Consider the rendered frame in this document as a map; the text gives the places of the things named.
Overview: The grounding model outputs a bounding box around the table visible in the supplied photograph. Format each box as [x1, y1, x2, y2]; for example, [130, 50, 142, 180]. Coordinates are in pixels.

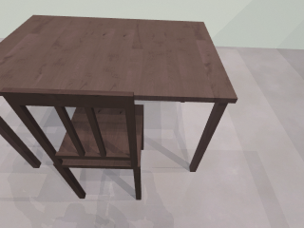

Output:
[0, 14, 238, 172]

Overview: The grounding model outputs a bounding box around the chair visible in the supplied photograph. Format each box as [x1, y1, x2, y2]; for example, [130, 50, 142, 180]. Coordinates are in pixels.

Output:
[0, 87, 144, 200]

